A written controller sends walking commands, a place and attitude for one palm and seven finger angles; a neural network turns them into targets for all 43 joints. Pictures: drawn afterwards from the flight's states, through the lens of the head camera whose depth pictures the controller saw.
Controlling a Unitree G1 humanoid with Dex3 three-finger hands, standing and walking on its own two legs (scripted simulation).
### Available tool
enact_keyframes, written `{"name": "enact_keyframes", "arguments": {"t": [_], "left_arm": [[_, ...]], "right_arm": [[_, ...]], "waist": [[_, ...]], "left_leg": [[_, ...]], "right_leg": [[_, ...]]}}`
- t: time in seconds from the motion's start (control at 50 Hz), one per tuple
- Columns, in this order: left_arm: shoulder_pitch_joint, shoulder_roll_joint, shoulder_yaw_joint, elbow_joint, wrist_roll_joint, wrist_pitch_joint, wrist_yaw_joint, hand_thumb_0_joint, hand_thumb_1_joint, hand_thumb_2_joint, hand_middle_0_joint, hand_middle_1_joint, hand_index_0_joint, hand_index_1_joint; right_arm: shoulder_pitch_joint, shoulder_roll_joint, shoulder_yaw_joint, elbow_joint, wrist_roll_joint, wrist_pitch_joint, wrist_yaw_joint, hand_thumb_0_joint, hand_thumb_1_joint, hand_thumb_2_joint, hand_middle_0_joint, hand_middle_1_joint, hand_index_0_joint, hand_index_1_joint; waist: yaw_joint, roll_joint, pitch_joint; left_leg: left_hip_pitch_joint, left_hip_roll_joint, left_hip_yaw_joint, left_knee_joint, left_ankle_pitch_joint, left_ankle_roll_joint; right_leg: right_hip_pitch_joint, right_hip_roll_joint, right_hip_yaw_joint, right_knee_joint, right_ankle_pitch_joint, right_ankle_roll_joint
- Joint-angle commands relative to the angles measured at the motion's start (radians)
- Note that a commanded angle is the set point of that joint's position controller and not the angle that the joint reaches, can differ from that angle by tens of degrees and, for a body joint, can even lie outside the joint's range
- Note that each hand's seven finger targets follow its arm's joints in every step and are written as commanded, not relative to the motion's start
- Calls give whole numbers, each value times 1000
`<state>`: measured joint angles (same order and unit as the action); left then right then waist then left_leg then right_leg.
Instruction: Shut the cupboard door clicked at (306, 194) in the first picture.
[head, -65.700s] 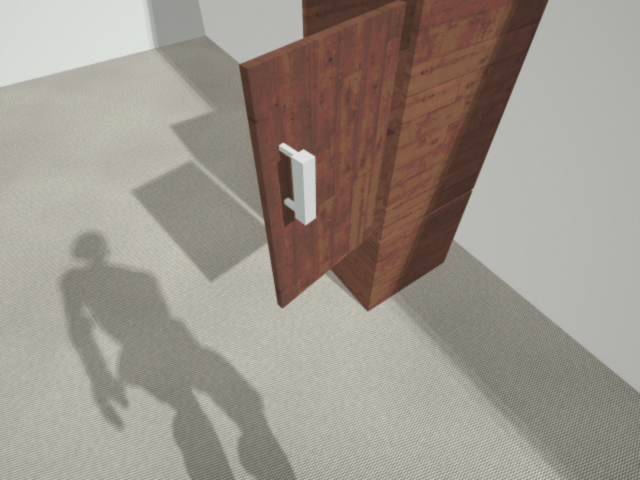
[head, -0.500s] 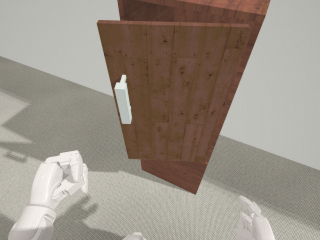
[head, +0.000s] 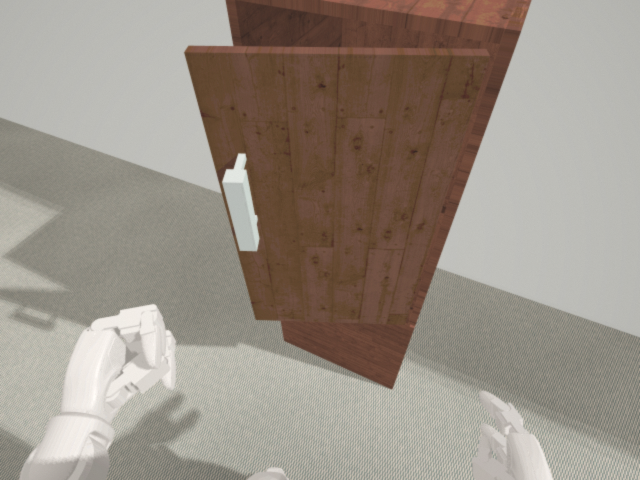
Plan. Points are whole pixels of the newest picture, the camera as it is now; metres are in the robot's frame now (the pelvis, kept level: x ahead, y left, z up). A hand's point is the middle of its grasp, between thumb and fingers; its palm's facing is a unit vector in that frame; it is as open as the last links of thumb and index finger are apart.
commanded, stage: bring the fist close to the handle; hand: left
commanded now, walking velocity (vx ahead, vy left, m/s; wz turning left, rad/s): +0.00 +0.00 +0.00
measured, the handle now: (245, 202) +0.47 +0.14 +0.09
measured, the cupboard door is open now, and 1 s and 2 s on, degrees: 23 23 15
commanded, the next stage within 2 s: push the door shut along its arc in 1.36 s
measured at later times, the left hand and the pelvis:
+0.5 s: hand (213, 307) +0.29 +0.15 +0.09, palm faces +0.00 -1.00 -0.03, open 3.1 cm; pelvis +0.00 -0.01 +0.00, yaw +0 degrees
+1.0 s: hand (260, 257) +0.37 +0.11 +0.09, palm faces -0.01 -1.00 -0.01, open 3.1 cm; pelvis +0.01 -0.01 +0.00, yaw -1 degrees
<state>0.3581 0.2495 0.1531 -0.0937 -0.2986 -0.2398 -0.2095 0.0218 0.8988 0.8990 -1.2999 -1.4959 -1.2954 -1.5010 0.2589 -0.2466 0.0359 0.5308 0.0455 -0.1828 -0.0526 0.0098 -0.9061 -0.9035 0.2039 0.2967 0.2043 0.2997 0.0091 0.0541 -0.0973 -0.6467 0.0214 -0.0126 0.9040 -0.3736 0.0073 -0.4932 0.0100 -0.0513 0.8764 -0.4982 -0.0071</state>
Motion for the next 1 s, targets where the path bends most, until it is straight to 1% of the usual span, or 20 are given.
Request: {"name": "enact_keyframes", "arguments": {"t": [0.0,0.06,0.08,0.1,0.14,0.18,0.22,0.26,0.28,0.32,0.34,0.36,0.5,0.58,0.66,0.68,0.8,0.84,0.92,0.98], "left_arm": [[-192,120,62,-188,-9,-68,-1,0,900,900,-1300,-1500,-1300,-1500],[-259,110,51,-166,-4,-71,0,0,900,900,-1300,-1500,-1300,-1500],[-268,142,74,-154,2,-70,5,0,900,900,-1300,-1500,-1300,-1500],[-283,106,37,-155,6,-67,2,0,900,900,-1300,-1500,-1300,-1500],[-291,97,27,-146,12,-59,9,0,900,900,-1300,-1500,-1300,-1500],[-301,114,40,-104,22,-43,24,0,900,900,-1300,-1500,-1300,-1500],[-360,100,28,-105,29,-39,38,0,900,900,-1300,-1500,-1300,-1500],[-342,95,33,-92,33,-35,53,0,900,900,-1300,-1500,-1300,-1500],[-345,117,53,-65,37,-32,61,0,900,900,-1300,-1500,-1300,-1500],[-399,83,19,-71,44,-37,70,0,900,900,-1300,-1500,-1300,-1500],[-402,102,43,-54,47,-40,79,0,900,900,-1300,-1500,-1300,-1500],[-419,70,10,-55,53,-44,81,0,900,900,-1300,-1500,-1300,-1500],[-596,35,-54,17,88,-49,120,0,900,900,-1300,-1500,-1300,-1500],[-675,67,-19,89,103,-48,148,0,900,900,-1300,-1500,-1300,-1500],[-719,50,-17,137,107,-50,165,0,900,900,-1300,-1500,-1300,-1500],[-705,72,8,170,108,-48,169,0,900,900,-1300,-1500,-1300,-1500],[-805,19,-43,221,118,-63,171,0,900,900,-1300,-1500,-1300,-1500],[-859,1,-62,238,121,-68,175,0,900,900,-1300,-1500,-1300,-1500],[-947,20,-43,288,128,-82,194,0,900,900,-1300,-1500,-1300,-1500],[-879,78,26,335,135,-91,204,0,900,900,-1300,-1500,-1300,-1500]], "right_arm": [[-74,-121,-48,-146,-4,-60,-14,0,-900,-900,200,300,200,300],[-74,-121,-48,-135,-3,-60,-16,0,-900,-900,200,300,200,300],[-72,-124,-51,-129,-4,-59,-17,0,-900,-900,200,300,200,300],[-78,-118,-49,-134,-5,-59,-16,0,-900,-900,200,300,200,300],[-78,-115,-48,-133,-4,-58,-12,0,-900,-900,200,300,200,300],[-74,-121,-47,-128,-5,-50,-11,0,-900,-900,200,300,200,300],[-78,-117,-50,-126,-5,-45,-9,0,-900,-900,200,300,200,300],[-79,-113,-51,-130,-7,-39,-4,0,-900,-900,200,300,200,300],[-75,-119,-51,-126,-9,-32,-4,0,-900,-900,200,300,200,300],[-84,-112,-49,-127,-9,-27,1,0,-900,-900,200,300,200,300],[-81,-112,-52,-122,-8,-23,3,0,-900,-900,200,300,200,300],[-83,-110,-52,-123,-10,-20,5,0,-900,-900,200,300,200,300],[-77,-114,-55,-101,-11,-8,8,0,-900,-900,200,300,200,300],[-65,-121,-59,-81,-15,6,8,0,-900,-900,200,300,200,300],[-65,-113,-60,-79,-17,21,16,0,-900,-900,200,300,200,300],[-56,-118,-62,-75,-18,27,17,0,-900,-900,200,300,200,300],[-44,-114,-68,-68,-16,47,29,0,-900,-900,200,300,200,300],[-35,-115,-71,-59,-17,51,30,0,-900,-900,200,300,200,300],[-25,-119,-74,-42,-19,59,30,0,-900,-900,200,300,200,300],[-20,-124,-77,-42,-25,72,32,0,-900,-900,200,300,200,300]], "waist": [[-24,-45,-111],[-26,-21,-129],[-23,-40,-136],[-24,-19,-154],[-15,-4,-173],[-17,-41,-148],[-21,-33,-165],[-9,-31,-177],[-9,-61,-168],[-14,-32,-170],[-10,-35,-157],[-16,-36,-169],[-39,-37,-173],[-34,-75,-210],[-22,-48,-244],[-17,-79,-242],[-35,-50,-240],[-52,-70,-244],[-56,-83,-249],[-23,-82,-277]], "left_leg": [[191,-17,-25,-129,108,23],[202,-19,-23,-125,106,22],[199,-17,-23,-121,113,23],[211,-20,-18,-121,129,25],[232,-19,-20,-129,149,22],[213,-16,-22,-135,137,23],[228,-18,-18,-135,148,22],[236,-19,-12,-140,165,20],[224,-17,-12,-139,167,22],[233,-20,-6,-142,174,20],[231,-18,-5,-143,174,18],[246,-19,-3,-144,181,19],[251,-15,-8,-145,148,21],[258,-14,-3,-141,167,21],[274,-18,9,-142,214,17],[262,-15,8,-142,219,18],[274,-17,18,-130,253,19],[283,-16,17,-128,247,19],[272,-17,17,-124,241,20],[259,-20,25,-130,254,20]], "right_leg": [[-82,18,17,-158,210,2],[-88,15,20,-157,203,0],[-77,14,29,-160,206,1],[-68,10,29,-156,230,1],[-60,12,19,-148,253,-2],[-62,14,19,-158,237,1],[-58,11,21,-157,256,1],[-41,11,18,-155,278,-1],[-35,12,23,-161,280,2],[-33,8,24,-158,297,1],[-37,10,23,-159,295,-2],[-39,11,20,-157,305,-1],[-66,10,25,-164,260,-1],[-50,10,30,-164,284,1],[-21,7,31,-156,355,-1],[-9,10,32,-158,362,0],[-18,7,38,-154,430,3],[-34,9,33,-156,422,4],[-36,7,42,-158,423,6],[1,8,48,-157,442,4]]}}
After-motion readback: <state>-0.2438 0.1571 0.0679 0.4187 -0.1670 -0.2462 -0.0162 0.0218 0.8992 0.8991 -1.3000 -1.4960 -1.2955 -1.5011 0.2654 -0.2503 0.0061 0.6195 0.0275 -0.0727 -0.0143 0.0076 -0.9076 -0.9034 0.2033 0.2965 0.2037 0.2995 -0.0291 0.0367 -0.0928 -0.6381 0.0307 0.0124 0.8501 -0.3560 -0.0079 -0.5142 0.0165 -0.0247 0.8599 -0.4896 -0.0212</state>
